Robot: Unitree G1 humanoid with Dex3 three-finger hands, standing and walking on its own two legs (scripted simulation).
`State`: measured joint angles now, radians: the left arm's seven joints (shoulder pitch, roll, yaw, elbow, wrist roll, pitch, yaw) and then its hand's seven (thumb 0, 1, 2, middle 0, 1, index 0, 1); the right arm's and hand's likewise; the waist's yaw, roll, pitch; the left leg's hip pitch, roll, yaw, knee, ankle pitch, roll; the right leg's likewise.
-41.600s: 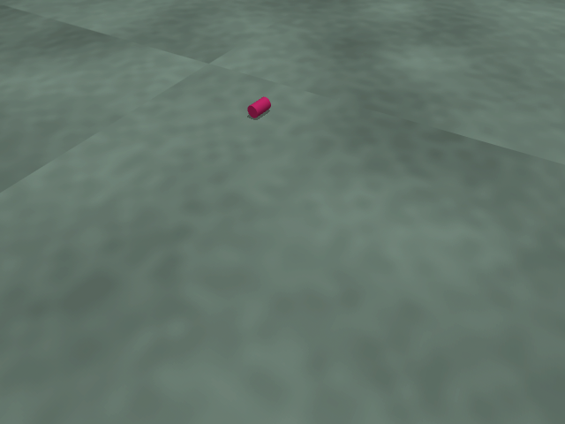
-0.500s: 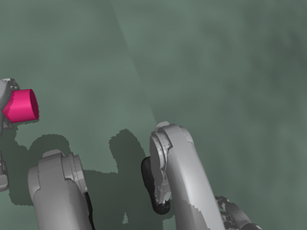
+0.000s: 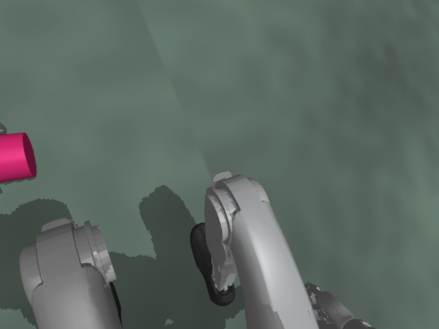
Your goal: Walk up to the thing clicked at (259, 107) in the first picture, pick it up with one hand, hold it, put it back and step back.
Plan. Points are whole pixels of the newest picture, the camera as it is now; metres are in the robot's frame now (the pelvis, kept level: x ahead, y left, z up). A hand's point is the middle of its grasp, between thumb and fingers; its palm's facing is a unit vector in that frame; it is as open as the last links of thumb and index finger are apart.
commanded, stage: rest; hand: left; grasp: from above
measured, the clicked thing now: out of the picture +0.44 +0.30 -0.26
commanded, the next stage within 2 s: open in 0.30 s
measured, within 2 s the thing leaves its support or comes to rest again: rests again in 0.68 s
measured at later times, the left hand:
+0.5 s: hand out of the picture +0.44 +0.30 -0.22, palm faces -0.46 -0.11 -0.88, open 10.9 cm
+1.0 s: hand out of the picture +0.45 +0.30 -0.22, palm faces -0.44 -0.09 -0.89, open 12.8 cm
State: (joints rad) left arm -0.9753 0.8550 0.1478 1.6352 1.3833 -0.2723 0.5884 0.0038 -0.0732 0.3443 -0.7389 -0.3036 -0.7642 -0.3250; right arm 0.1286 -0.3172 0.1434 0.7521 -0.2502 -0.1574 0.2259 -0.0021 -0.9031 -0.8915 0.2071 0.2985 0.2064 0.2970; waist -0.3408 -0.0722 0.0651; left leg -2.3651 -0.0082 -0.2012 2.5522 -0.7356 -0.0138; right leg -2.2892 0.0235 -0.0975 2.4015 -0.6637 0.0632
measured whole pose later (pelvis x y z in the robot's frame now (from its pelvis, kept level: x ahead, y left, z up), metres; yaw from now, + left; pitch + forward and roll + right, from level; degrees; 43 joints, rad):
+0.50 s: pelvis -0.01 +0.00 +0.00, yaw -1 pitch +29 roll -12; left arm -1.04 0.93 0.13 1.77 1.38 -0.28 0.63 -0.01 -0.10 0.40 -0.71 -0.37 -0.73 -0.40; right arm 0.12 -0.34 0.21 0.72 -0.27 -0.21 0.26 0.00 -0.91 -0.89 0.21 0.30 0.21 0.30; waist -0.37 -0.09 0.10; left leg -2.36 -0.01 -0.22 2.56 -0.72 -0.01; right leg -2.27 0.03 -0.11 2.39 -0.64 0.07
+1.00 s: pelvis -0.01 +0.00 +0.00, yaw -2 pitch +28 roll -13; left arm -1.04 0.94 0.11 1.76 1.36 -0.25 0.63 0.00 -0.30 0.82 -0.34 -0.75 -0.32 -0.77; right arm 0.12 -0.35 0.23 0.71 -0.28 -0.24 0.27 0.00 -0.90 -0.89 0.21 0.30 0.21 0.30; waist -0.38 -0.09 0.11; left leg -2.35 0.00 -0.23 2.56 -0.72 -0.01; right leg -2.27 0.04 -0.12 2.38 -0.64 0.07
